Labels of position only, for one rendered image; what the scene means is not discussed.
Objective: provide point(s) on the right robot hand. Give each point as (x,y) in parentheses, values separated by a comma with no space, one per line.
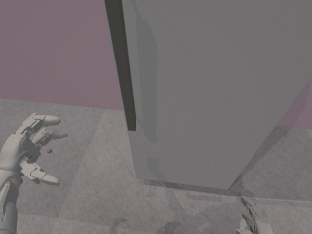
(257,222)

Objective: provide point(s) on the fridge door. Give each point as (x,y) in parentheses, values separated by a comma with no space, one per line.
(211,79)

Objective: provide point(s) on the left robot forearm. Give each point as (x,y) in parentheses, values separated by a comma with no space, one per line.
(10,183)

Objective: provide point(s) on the left robot hand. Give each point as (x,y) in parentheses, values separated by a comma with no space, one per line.
(13,155)

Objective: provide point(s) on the handle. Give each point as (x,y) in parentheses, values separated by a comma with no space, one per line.
(115,15)

